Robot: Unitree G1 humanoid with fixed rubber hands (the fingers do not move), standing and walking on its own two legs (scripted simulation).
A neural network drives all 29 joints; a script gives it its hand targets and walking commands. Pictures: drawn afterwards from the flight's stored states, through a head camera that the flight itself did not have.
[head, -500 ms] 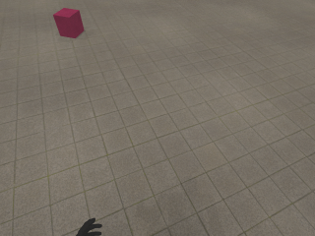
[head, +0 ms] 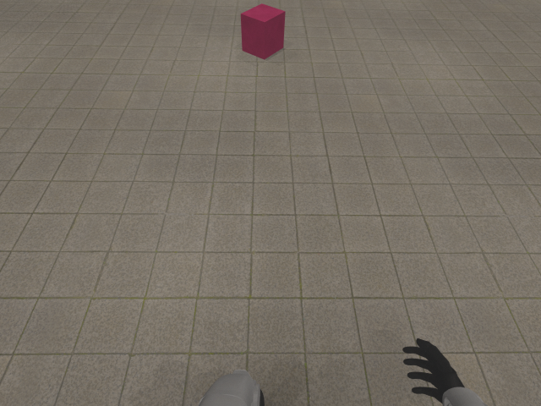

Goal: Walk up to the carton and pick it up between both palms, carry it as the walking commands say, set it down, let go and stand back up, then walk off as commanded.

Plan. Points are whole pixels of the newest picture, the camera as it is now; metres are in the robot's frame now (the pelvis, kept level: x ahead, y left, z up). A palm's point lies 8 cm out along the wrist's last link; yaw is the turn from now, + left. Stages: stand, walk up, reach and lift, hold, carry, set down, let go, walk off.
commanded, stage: walk up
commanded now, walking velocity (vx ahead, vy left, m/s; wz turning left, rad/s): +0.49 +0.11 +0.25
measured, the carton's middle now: (263, 31) +2.54 +0.41 -0.60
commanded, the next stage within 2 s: none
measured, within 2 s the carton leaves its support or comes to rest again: neither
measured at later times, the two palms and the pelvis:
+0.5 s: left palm (192, 224) +0.42 +0.23 -0.06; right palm (441, 398) +0.19 -0.23 -0.12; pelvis +0.27 +0.00 +0.03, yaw +5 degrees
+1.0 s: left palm (150, 248) +0.39 +0.33 -0.12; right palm (351, 159) +0.69 -0.09 -0.08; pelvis +0.51 +0.11 +0.02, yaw +5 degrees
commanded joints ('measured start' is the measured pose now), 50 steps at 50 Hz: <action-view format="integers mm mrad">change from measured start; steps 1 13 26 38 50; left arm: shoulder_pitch -147 -382 -145 -167 -128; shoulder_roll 131 40 176 181 67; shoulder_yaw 16 37 61 57 22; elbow -180 -227 -149 -139 -123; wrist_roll -1 9 18 16 12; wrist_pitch -47 15 -46 -39 -25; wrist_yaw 11 -28 30 -2 -9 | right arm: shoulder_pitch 359 295 368 47 344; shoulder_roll -161 -108 -63 -26 -138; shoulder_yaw -55 -10 1 16 -30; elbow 92 104 117 11 148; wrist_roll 5 12 -14 5 -1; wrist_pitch -33 -58 -34 5 -73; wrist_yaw -79 -66 -42 14 -74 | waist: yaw -199 -102 -73 -80 -179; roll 116 141 10 -91 129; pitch -223 68 -44 114 -206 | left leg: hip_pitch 716 149 -161 115 642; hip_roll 350 246 115 116 362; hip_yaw -504 -325 -239 -24 -347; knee -305 -651 440 -39 -414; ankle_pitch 405 -136 -86 61 281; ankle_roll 198 62 -97 -116 32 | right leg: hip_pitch -819 -477 -136 -433 -755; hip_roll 20 39 -281 -168 20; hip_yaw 212 140 498 224 242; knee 769 93 -420 -521 600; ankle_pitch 152 414 467 335 237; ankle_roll -94 -42 -220 -161 -99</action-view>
